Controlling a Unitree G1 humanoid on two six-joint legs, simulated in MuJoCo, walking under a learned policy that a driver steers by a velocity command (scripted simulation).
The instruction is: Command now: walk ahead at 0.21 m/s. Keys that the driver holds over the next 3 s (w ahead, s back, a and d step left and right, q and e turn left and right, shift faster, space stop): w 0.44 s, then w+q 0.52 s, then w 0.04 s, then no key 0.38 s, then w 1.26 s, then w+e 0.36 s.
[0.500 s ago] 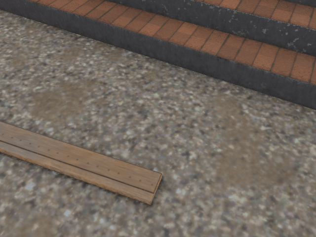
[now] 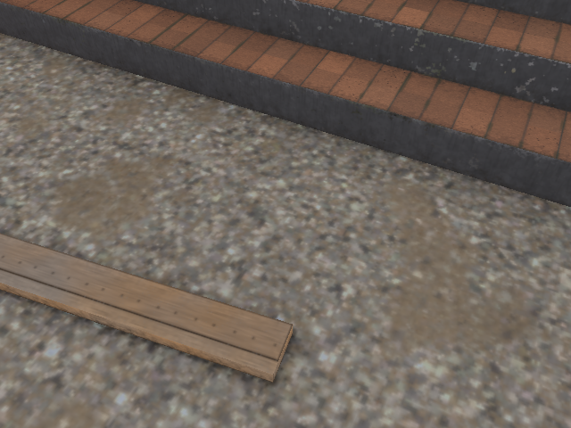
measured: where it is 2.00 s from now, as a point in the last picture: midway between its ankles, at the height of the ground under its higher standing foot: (287, 370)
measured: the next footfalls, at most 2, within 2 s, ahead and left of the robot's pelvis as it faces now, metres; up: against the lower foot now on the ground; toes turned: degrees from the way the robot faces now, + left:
right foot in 0.24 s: +0.12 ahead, -0.13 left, +0.00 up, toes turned -3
left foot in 0.72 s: +0.46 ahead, +0.00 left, +0.00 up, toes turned +10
